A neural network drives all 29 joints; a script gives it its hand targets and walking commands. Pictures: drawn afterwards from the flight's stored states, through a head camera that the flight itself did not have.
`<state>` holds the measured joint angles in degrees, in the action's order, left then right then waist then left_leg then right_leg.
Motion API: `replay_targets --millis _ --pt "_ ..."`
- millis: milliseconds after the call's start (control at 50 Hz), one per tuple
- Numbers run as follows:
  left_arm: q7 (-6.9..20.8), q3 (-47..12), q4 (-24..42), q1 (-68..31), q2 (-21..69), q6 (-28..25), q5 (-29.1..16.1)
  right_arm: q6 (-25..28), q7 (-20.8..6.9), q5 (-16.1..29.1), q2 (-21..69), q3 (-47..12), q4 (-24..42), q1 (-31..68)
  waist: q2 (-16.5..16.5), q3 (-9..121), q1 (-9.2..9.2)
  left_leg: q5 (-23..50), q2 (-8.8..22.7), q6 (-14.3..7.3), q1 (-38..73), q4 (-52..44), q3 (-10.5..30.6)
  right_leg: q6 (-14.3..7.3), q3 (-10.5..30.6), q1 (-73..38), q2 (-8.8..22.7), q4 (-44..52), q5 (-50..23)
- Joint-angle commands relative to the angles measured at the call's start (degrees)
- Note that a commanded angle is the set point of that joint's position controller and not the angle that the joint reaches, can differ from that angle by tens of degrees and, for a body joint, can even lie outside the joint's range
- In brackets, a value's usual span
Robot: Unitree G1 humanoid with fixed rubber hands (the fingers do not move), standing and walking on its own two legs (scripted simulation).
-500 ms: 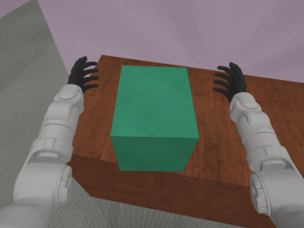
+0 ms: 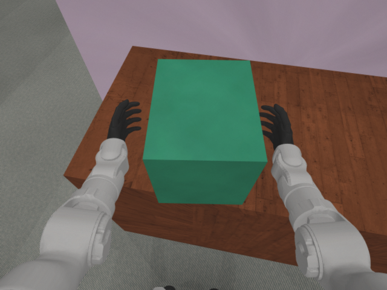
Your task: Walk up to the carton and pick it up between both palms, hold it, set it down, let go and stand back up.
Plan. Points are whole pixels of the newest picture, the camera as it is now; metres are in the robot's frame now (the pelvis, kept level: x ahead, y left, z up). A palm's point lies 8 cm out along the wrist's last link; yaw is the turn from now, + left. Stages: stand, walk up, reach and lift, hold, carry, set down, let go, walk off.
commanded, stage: reach and lift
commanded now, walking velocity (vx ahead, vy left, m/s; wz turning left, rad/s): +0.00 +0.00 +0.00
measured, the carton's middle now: (202, 135) +0.44 -0.03 +0.01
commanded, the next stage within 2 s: none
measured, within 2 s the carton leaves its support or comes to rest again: neither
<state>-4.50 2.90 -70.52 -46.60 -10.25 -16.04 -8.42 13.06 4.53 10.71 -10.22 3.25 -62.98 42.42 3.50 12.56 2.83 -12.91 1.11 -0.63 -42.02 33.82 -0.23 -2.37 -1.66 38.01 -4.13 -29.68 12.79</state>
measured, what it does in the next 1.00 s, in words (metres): stands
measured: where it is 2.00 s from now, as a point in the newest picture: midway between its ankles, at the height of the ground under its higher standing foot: outside the picture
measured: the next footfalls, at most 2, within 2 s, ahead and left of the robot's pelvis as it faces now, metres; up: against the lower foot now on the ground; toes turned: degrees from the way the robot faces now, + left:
none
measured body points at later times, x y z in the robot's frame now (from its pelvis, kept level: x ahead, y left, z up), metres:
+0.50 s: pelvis -0.02 -0.01 -0.02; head +0.07 +0.00 +0.42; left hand +0.44 +0.14 +0.03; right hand +0.43 -0.19 +0.04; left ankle +0.01 +0.11 -0.72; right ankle -0.01 -0.09 -0.72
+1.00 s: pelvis +0.01 +0.00 +0.01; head +0.08 +0.00 +0.46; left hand +0.43 +0.12 +0.03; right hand +0.40 -0.17 +0.03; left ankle +0.01 +0.11 -0.72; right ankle -0.01 -0.09 -0.72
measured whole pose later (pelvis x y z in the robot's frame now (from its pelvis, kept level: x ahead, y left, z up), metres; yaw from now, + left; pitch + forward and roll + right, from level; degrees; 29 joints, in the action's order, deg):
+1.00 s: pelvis +0.01 +0.00 +0.01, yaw +0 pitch +14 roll -1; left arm -5.4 23.6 -73.5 -45.2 -1.3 -22.5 15.2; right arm 21.4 6.2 -22.6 4.0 32.0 -61.5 39.1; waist 1.4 6.6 3.3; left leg -10.9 0.0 -0.7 -30.0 26.5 -0.7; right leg -2.4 -1.7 27.2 -2.9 -24.7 11.8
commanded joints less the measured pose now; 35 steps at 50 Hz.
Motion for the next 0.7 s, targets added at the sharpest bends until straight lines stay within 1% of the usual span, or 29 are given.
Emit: replay_targets --millis 0,40,80,120,160,200,240,300,360,420,460,520,540,560,580,600,640,680 --pt "0.37 3.14 5.2 -28.8 -9.31 -6.18 1.58 6.42 1.08 2.78 -12.11 -1.33 7.66 28.97 -3.36 49.09 1.13 28.97 -0.22 3.8 28.84 4.48 1.44 5.89 0.7 -16.08 2.34 -3.2 -38.97" --pt "0.57 3.15 3.98 -29.17 -9.36 -5.9 1.67 6.74 1.43 4.06 -12.17 -1.99 6.79 29.77 -3.94 47.81 1.12 27.52 -0.59 3.6 26.98 3.84 1.33 6.29 0.95 -17.49 2.34 -3.35 -39.08" --pt "0.74 3.11 2.28 -30.04 -9.51 -5.47 1.37 6.47 1.46 5.09 -12.1 -2.57 5.13 30.78 -4.6 44.42 0.86 24.62 -0.69 3.26 25.42 3.03 1.33 6.24 1.11 -16.63 2.37 -2.99 -35.96" --pt "0.71 2.46 1.18 -31.48 -9.46 -5.3 0.53 5.8 1.22 5.87 -11.96 -3.01 3.69 31.85 -4.89 40.51 0.51 20.83 -0.61 2.82 23.92 2.05 1.31 5.78 1.21 -14.32 2.45 -2.24 -30.24" --pt "0.35 0.99 0.88 -33.6 -9.24 -5.59 -0.94 4.94 0.82 6.24 -11.56 -3.16 2.97 33.02 -4.5 37.75 0.24 16.55 -0.43 2.44 22.51 1.17 1.23 5.11 1.11 -11.3 2.64 -1.61 -23.3" --pt "-0.3 -1.04 1.52 -36.04 -8.88 -6.01 -2.78 3.9 0.29 6.27 -11.02 -3.14 2.92 34.06 -3.33 36.85 0.23 12.99 -0.09 2.34 22.25 0.75 1.23 4.4 0.72 -7.96 2.96 -1.28 -17.13" --pt "-0.92 -2.91 2.51 -38.12 -8.42 -6.22 -4.36 2.8 -0.3 6.21 -10.48 -3.04 2.71 34.69 -1.76 37.41 0.43 10.8 0.25 2.48 22.95 0.88 1.31 3.71 0.28 -4.91 3.33 -1.23 -12.82" --pt "-1.38 -4.88 3.89 -40.19 -6.29 -6.3 -5.61 1.36 -0.88 5.34 -8.23 -2.27 2.29 35.36 0.34 39.85 0.97 9.67 0.54 2.63 23.25 1.81 1.55 3.07 0.1 -1.29 4.1 -1.7 -9.82" --pt "-1.16 -5.08 4.23 -41.03 -4.26 -6.54 -5.13 0.84 -0.7 3.39 -5.92 -0.5 2.21 35.81 1.3 43.46 1.66 10.84 0.36 2.76 22.74 3.34 1.54 2.93 0.54 -1.04 4.61 -2.37 -11.29" --pt "-0.59 -2.79 4.26 -40.77 -2.95 -7.16 -2.39 1.58 0.5 0.09 -3.69 2.09 3.41 36.2 0.87 46.97 2.3 13.6 -0.29 2.89 21.06 4.65 1.33 3.49 1.34 -4.97 4.72 -3.12 -16.52" --pt "-0.22 0.11 4.84 -39.92 -2.49 -7.57 0.9 2.79 1.87 -3.19 -2.22 4.32 5.26 36.05 0.01 48.82 2.73 15.7 -0.95 2.89 18.71 4.74 1.07 4.35 2.13 -10.29 4.61 -3.66 -22.04" --pt "0.19 6.28 7.25 -37.31 -2.06 -7.14 8.37 5.05 3.8 -8.88 -0.01 8.3 8.3 34.59 -1.47 50.62 2.98 19.11 -2.23 2.53 14.86 3.39 0.59 6.09 3.21 -20.76 4.46 -4.32 -31.67" --pt "0.46 8.8 8.29 -35.95 -2.01 -6.57 11.36 5.87 4.17 -10.74 1.12 9.3 8.36 33.67 -2.23 50.54 2.34 20.25 -2.78 2.14 14.03 2.7 0.34 6.82 3.58 -24.54 4.53 -4.52 -35.11" --pt "1.02 10.06 8.94 -35.2 0.88 -6.04 14.16 6.12 4.06 -12.31 5.13 9.46 9.08 32.98 -1.96 49.92 2.04 21.11 -2.76 1.9 14.92 1.12 0.2 7.2 3.38 -27.63 4.55 -4.51 -38.49" --pt "1.72 10.3 8.94 -34.61 2.72 -5.8 15.36 6.39 3.56 -13.57 6.73 9.72 10.07 32.84 -1.61 49.49 1.87 22.49 -2.67 2.32 16.23 0.24 0.13 7.06 2.75 -29.13 4.41 -4.23 -40.81" --pt "2.39 10.03 8.59 -34.33 5.46 -5.85 16.38 6.8 2.74 -15.23 10.0 9.67 10.51 32.49 -0.98 48.81 1.68 22.96 -2.56 2.6 17.88 -0.4 -0.01 6.86 2.12 -29.33 4.37 -3.54 -41.34" --pt "3.6 9.02 7.53 -33.98 13.16 -6.26 18.95 8.14 0.19 -20.86 17.99 10.34 10.98 31.62 0.48 47.02 1.49 22.59 -2.06 3.24 23.1 -1.54 -0.44 6.07 0.45 -26.76 4.02 -1.34 -38.82" --pt "4.49 7.52 5.84 -33.64 21.52 -7.21 21.16 9.17 -2.43 -26.24 25.52 11.28 10.61 31.42 1.46 45.42 1.57 22.76 -1.19 4.15 28.0 -1.64 -0.71 4.74 -1.03 -23.24 3.44 0.5 -35.51"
